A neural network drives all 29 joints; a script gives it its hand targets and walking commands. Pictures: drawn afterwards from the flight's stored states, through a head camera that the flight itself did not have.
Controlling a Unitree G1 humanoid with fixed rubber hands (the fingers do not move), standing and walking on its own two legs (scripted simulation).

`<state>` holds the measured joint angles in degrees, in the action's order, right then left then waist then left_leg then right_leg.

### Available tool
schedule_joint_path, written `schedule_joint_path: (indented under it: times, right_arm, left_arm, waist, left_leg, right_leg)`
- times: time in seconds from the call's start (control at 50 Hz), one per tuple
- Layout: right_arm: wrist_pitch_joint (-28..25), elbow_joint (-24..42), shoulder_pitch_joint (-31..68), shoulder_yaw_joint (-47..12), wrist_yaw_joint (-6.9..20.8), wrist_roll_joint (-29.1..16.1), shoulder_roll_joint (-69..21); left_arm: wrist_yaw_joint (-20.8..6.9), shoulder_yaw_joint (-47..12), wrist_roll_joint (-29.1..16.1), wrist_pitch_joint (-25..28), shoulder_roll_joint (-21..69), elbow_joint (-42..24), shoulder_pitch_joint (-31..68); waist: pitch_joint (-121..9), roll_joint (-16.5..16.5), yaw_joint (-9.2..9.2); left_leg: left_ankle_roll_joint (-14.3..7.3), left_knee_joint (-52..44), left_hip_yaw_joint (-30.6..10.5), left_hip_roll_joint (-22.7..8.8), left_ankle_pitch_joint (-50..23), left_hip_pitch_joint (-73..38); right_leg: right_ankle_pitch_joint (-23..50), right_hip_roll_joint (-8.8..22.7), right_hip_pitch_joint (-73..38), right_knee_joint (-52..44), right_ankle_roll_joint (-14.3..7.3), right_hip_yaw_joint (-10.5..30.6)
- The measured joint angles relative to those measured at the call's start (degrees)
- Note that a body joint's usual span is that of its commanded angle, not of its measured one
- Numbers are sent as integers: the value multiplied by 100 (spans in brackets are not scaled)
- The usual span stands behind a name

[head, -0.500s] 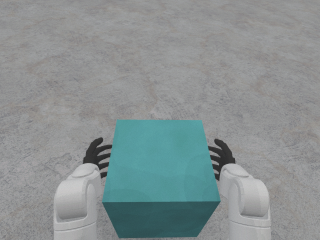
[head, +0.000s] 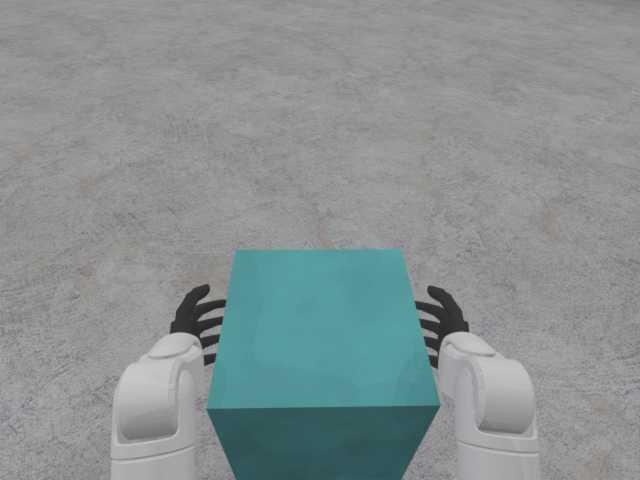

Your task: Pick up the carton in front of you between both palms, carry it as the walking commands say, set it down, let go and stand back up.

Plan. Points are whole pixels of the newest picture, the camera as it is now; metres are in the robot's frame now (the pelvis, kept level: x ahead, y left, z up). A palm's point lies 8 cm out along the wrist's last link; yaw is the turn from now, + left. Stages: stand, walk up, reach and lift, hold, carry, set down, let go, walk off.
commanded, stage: carry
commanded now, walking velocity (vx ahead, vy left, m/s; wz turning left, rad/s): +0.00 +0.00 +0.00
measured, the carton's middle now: (319, 371) +0.28 +0.00 +0.01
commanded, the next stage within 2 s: hold in 1.64 s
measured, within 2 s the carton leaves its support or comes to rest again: neither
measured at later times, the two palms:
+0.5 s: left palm (192, 362) +0.26 +0.15 +0.06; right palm (447, 364) +0.26 -0.15 +0.06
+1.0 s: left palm (190, 410) +0.22 +0.15 +0.03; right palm (451, 410) +0.22 -0.15 +0.03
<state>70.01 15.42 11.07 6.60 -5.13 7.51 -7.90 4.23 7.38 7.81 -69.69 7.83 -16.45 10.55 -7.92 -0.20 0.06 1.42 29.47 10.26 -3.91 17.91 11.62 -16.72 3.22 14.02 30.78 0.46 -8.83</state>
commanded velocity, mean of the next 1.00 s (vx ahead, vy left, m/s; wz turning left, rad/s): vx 0.00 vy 0.00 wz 0.00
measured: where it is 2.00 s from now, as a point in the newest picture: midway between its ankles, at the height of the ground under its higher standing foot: outside the picture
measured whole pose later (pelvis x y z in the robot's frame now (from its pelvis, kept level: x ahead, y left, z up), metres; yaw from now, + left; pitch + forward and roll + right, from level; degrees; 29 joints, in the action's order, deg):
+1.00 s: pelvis -0.08 +0.00 +0.00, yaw +0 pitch +1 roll +0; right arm 38.6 -16.7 16.0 12.7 -1.2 16.1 -8.9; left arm 0.3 13.9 16.0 -38.0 8.9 16.1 15.7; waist -5.2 0.1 0.1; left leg -0.1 28.4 10.2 -4.0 15.2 14.0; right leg -13.7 3.4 15.7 28.4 -1.0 -9.8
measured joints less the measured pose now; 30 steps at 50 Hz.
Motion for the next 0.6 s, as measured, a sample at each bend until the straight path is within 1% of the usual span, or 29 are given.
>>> schedule_joint_path:
  times: [0.12,0.18,0.24,0.3,0.36,0.44,0.52,0.6]
  right_arm:
    - [-10,85,-64,-52,-2,-18,8]
    - [-3,122,-85,-42,-3,-23,13]
    - [-3,151,-117,-13,-2,-26,18]
    - [-41,81,-84,-2,2,-9,13]
    - [-144,-115,-56,-32,20,26,7]
    - [-396,-472,-85,-67,85,135,14]
    - [-787,-775,-203,-56,129,202,30]
    - [-1169,-935,-309,-107,137,216,41]
  left_arm:
    - [10,-29,-19,-9,-10,-115,-71]
    - [12,-48,-18,-14,-7,-116,-60]
    - [11,-80,-12,-4,-3,-70,-35]
    - [2,-54,-4,42,-1,3,-6]
    - [-21,-12,20,139,-9,111,-53]
    - [-55,-46,127,386,-19,410,-133]
    - [-123,-84,201,810,-23,822,-182]
    - [-158,-103,228,1188,-34,983,-278]
  waist:
    - [41,38,-8]
    - [51,71,-1]
    - [39,65,23]
    - [38,8,28]
    - [37,-22,6]
    - [22,31,-13]
    - [100,93,10]
    - [187,67,40]
  left_leg:
    - [1,87,25,-6,-186,-29]
    - [25,117,23,-14,-233,-51]
    - [41,-163,-3,18,-212,-211]
    - [13,-453,5,54,-156,-352]
    - [-47,-406,33,51,-90,-335]
    - [-57,-162,29,23,60,-181]
    - [-44,-6,-12,-7,185,-61]
    - [-79,13,-23,-18,301,1]
  right_leg:
    - [126,9,-145,-145,65,9]
    - [170,5,-225,-239,48,-7]
    - [215,12,-237,-209,9,-29]
    - [190,35,-160,-54,15,-22]
    - [84,32,-201,-122,43,-14]
    - [-118,0,-319,-442,29,-21]
    - [-208,-1,-203,-289,-29,-59]
    - [-274,13,-39,-57,-50,-80]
